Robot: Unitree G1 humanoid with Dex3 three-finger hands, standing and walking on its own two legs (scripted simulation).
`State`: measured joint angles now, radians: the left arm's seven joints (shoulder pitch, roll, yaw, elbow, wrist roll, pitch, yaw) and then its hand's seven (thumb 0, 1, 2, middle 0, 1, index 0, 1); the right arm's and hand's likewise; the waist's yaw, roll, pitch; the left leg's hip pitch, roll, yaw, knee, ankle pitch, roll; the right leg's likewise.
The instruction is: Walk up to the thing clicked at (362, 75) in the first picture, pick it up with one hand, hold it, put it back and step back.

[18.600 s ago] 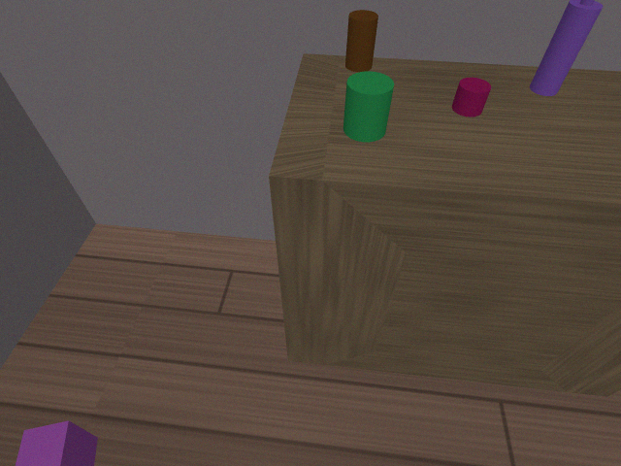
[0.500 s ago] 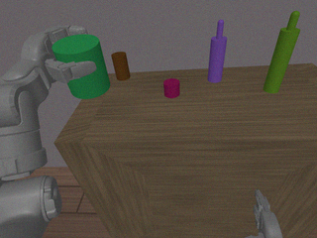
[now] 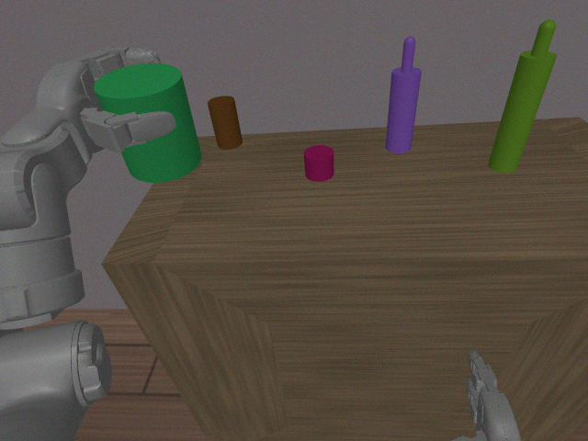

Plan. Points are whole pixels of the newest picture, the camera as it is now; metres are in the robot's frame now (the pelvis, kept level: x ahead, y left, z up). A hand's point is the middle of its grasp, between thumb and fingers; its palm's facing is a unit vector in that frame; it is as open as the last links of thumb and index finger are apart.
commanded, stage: hold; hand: left
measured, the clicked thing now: (153, 123) +0.35 +0.16 +0.32
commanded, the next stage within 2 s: crouch in 0.64 s
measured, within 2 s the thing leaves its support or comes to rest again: neither
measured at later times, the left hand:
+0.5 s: hand (133, 94) +0.35 +0.17 +0.36, palm faces +0.10 -0.99 -0.02, open 11.6 cm
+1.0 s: hand (144, 103) +0.36 +0.17 +0.34, palm faces +0.11 -0.99 +0.01, open 11.6 cm
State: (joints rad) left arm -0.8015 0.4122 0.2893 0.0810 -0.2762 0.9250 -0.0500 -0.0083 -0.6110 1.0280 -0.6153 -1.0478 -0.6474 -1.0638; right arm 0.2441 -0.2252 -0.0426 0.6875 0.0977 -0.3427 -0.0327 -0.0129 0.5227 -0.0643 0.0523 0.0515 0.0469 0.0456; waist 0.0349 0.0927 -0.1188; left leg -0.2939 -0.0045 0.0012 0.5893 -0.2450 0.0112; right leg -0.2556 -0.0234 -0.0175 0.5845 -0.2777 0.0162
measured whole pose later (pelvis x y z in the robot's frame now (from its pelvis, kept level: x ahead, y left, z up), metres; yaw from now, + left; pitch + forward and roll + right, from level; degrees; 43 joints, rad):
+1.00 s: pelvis +0.00 +0.00 +0.00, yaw +0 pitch -3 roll +0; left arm -0.87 0.40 0.29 0.21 -0.27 0.89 -0.01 -0.01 -0.61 1.03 -0.61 -1.05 -0.65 -1.07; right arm 0.24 -0.22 -0.05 0.71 0.09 -0.36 -0.04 -0.01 0.56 -0.05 0.05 0.05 0.05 0.05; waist 0.03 0.08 -0.11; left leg -0.31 0.00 0.00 0.59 -0.24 0.01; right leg -0.27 -0.02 -0.02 0.60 -0.28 0.01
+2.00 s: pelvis +0.02 +0.00 +0.00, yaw -2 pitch +3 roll -1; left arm -0.87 0.43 0.32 0.77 -0.14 0.25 -0.03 -0.01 -0.61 1.03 -0.62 -1.04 -0.65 -1.06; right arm 0.25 -0.22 -0.03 0.65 0.04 -0.37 -0.06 -0.01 0.56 -0.05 0.06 0.05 0.05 0.05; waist -0.05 0.04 -0.08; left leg -0.36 0.02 0.02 0.56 -0.25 0.01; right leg -0.32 0.00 0.01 0.52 -0.26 0.02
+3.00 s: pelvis +0.04 +0.00 +0.00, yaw -2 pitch +9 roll -2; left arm -0.93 0.51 0.34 1.08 -0.12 -0.02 -0.08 -0.01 -0.61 1.03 -0.61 -1.05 -0.65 -1.06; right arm 0.17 -0.21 -0.01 0.65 0.04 -0.20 -0.05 -0.01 0.54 -0.06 0.06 0.05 0.05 0.05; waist -0.12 0.02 -0.10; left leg -0.48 0.03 0.02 0.59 -0.27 0.01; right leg -0.42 0.01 0.00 0.52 -0.26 0.02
